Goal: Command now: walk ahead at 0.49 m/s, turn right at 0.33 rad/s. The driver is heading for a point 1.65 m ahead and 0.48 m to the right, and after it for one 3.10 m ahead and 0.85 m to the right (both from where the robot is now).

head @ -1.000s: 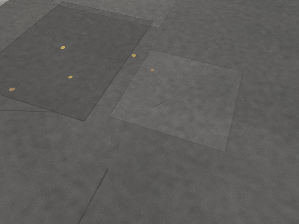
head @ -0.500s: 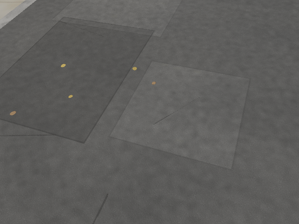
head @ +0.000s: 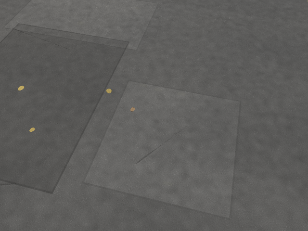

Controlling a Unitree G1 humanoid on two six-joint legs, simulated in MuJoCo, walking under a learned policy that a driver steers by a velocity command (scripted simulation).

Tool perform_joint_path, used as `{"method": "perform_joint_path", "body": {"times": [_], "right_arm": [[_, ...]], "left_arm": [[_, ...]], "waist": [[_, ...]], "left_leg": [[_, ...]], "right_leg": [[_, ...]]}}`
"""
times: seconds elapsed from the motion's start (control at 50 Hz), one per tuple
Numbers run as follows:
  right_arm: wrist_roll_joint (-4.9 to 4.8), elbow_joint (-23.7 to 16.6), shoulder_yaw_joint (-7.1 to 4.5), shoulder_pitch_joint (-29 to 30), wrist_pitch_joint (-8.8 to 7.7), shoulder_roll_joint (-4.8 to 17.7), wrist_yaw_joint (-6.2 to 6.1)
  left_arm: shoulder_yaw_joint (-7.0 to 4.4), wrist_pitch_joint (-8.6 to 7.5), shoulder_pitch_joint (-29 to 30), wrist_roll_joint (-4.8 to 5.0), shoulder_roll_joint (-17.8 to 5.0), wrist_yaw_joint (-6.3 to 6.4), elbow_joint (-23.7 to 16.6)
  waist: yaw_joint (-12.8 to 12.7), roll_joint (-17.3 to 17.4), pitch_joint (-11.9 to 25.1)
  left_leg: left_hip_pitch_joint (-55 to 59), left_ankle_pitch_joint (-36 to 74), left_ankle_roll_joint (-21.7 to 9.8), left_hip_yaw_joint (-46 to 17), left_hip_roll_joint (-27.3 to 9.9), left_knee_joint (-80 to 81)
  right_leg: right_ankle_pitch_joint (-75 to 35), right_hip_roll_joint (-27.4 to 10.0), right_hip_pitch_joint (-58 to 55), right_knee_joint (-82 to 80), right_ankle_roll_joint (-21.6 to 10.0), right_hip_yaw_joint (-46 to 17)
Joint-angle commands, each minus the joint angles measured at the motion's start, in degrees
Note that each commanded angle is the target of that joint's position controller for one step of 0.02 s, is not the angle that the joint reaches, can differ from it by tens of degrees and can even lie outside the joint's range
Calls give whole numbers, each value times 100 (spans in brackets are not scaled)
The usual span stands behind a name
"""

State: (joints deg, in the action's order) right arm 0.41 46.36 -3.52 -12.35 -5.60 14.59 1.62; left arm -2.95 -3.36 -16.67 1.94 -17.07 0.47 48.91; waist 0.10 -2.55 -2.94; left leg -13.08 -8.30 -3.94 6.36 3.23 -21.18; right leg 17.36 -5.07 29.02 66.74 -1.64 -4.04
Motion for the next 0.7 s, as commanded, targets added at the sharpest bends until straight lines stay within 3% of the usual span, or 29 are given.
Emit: {"method": "perform_joint_path", "body": {"times": [0.02, 0.06, 0.14, 0.2, 0.24, 0.26, 0.3, 0.32, 0.34, 0.36, 0.38, 0.4, 0.42, 0.44, 0.46, 0.48, 0.52, 0.56, 0.62, 0.7], "right_arm": [[33, -188, -134, 292, -214, 552, -2], [57, -71, -162, 192, -223, 663, -53], [25, 33, -174, 30, -165, 853, -150], [-44, 197, -214, -367, -43, 1016, -189], [-99, 275, -242, -532, 84, 1084, -202], [-124, 286, -259, -537, 146, 1129, -213], [-143, 225, -302, -393, 249, 1288, -256], [-142, 186, -320, -318, 304, 1352, -284], [-157, 141, -301, -206, 345, 1337, -313], [-67, 36, -207, -303, 305, 1134, -331], [104, -254, 79, -920, 124, 236, -203], [-109, -292, 8, -304, -123, 744, -106], [-308, -481, -63, 268, -252, 1001, -56], [-253, -511, -28, 366, -315, 920, -83], [-112, -452, -64, 391, -304, 950, -131], [-49, -429, -106, 271, -230, 1013, -142], [24, -445, -111, 80, -67, 895, -163], [66, -511, -52, 208, 41, 703, -208], [47, -630, 26, 662, 85, 558, -201], [-23, -813, -18, 1130, 114, 710, -129]], "left_arm": [[-107, 133, -420, -22, -251, 57, -248], [-121, 128, -82, -59, -276, 59, -405], [-49, 16, 689, -85, -129, -108, -653], [7, 6, 1279, -78, -59, -230, -953], [3, 15, 1526, -77, -100, -313, -1170], [-12, 20, 1563, -75, -139, -354, -1261], [-110, 53, 1306, -74, -332, -398, -1342], [-213, 76, 828, -69, -509, -397, -1277], [-382, 86, -39, -54, -783, -351, -1084], [-588, 146, -975, -45, -1272, -229, -889], [-663, 107, -796, -5, -1841, -202, -934], [-512, 33, -988, -67, -1302, -219, -1097], [-424, -29, -760, -131, -1014, -222, -1075], [-386, -61, -386, -115, -889, -215, -1127], [-332, -59, 71, -137, -731, -205, -1244], [-288, -58, 317, -219, -635, -175, -1369], [-308, -46, 432, -200, -714, -121, -1430], [-368, -12, 360, -177, -908, -35, -1395], [-398, 155, 253, -95, -957, 92, -1338], [-395, 312, 39, -84, -913, 160, -1253]], "waist": [[-202, 664, 62], [-131, 597, -55], [153, 422, -142], [414, 313, -287], [457, 333, -325], [412, 379, -296], [151, 604, 39], [-142, 704, 365], [-639, 628, 820], [-1003, 42, 1403], [-252, -1393, 1917], [-705, -662, 2511], [-767, -404, 1674], [-503, 118, 1174], [-250, 297, 755], [-44, 192, 653], [151, 243, 594], [161, 175, 549], [-14, -161, 732], [-206, -351, 823]], "left_leg": [[-89, 442, -842, -1050, -1642, 1583], [45, 740, -821, -683, -1591, 1629], [360, 1127, -624, 21, -1432, 1630], [1137, 1308, -609, 150, -1698, 1468], [1725, 1680, -543, 217, -1878, 1190], [1932, 2101, -488, 269, -1945, 990], [2135, 3954, -342, 436, -1960, 240], [2095, 4768, -267, 517, -1907, -521], [1672, 4850, -99, 663, -1709, -1698], [329, 3297, 153, 679, -1452, -3442], [-2368, -2217, 512, 124, -181, -5438], [-3041, -2527, 406, -1145, -123, -6004], [-3453, -1976, 248, -1206, -416, -5871], [-3273, -1482, 189, -1180, -674, -5363], [-2897, -1272, 261, -1127, -820, -4884], [-2445, -1178, 339, -1148, -913, -4712], [-2082, -1128, 572, -1029, -870, -4251], [-1929, -721, 772, -861, -675, -3498], [-1432, 474, 866, -766, -323, -2162], [-1195, 927, 814, -983, -98, -1190]], "right_leg": [[-502, -390, 422, -109, 122, -286], [-1126, -385, 798, -646, 188, -354], [-2343, -242, 671, -2209, 150, 111], [-2292, -188, 999, -2808, 49, 309], [-1881, -125, 1252, -3030, -66, 425], [-1597, -53, 1231, -3097, -143, 522], [-960, 301, 615, -3105, -356, 861], [-700, 543, -37, -3088, -497, 1010], [-930, 807, -1264, -3417, -701, 1050], [-979, 286, -3056, -3593, -1036, 4], [-45, -1159, -5034, -4114, -2172, -3310], [423, -1431, -5395, -4906, -2291, -4395], [-52, -1265, -4869, -5000, -1956, -3519], [-691, -1017, -4021, -4975, -1755, -2805], [-1869, -812, -3174, -4993, -1620, -2206], [-2864, -683, -2612, -5031, -1584, -1824], [-4117, -526, -2026, -5038, -1564, -1362], [-4731, -284, -1611, -4991, -1475, -925], [-4385, 135, -1343, -4723, -1081, -577], [-3238, 41, -1629, -4344, -806, -1165]]}}
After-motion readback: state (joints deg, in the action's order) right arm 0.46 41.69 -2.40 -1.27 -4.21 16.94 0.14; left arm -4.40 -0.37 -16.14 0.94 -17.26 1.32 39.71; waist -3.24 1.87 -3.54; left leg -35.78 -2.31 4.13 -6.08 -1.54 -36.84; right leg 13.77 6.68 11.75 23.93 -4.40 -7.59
